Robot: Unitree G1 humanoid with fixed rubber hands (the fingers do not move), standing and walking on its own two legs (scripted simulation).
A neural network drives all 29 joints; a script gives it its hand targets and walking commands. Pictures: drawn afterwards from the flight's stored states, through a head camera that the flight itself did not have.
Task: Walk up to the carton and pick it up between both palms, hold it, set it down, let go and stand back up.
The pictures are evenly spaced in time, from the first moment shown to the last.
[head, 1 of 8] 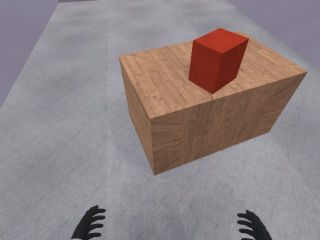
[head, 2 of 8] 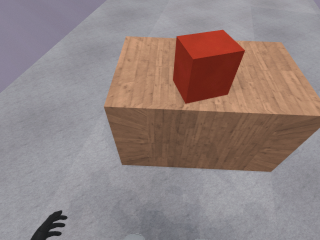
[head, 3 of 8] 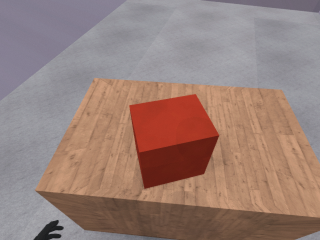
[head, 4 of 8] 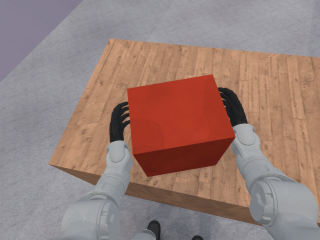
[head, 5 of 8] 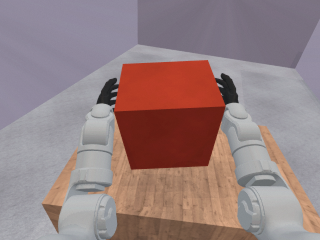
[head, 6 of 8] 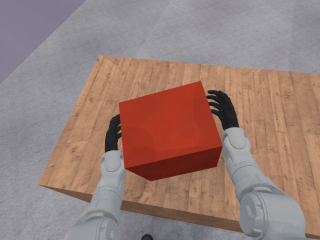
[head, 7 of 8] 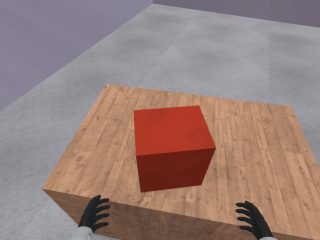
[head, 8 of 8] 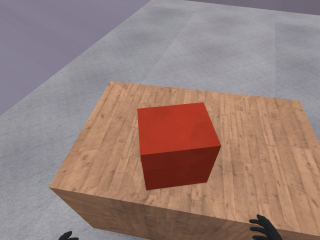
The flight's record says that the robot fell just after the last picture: no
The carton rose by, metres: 0.27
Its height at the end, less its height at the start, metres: +0.00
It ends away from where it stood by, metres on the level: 0.02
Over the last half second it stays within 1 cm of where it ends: yes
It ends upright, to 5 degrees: yes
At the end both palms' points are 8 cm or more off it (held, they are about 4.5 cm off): yes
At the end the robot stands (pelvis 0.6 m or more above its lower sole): yes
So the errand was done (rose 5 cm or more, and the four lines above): yes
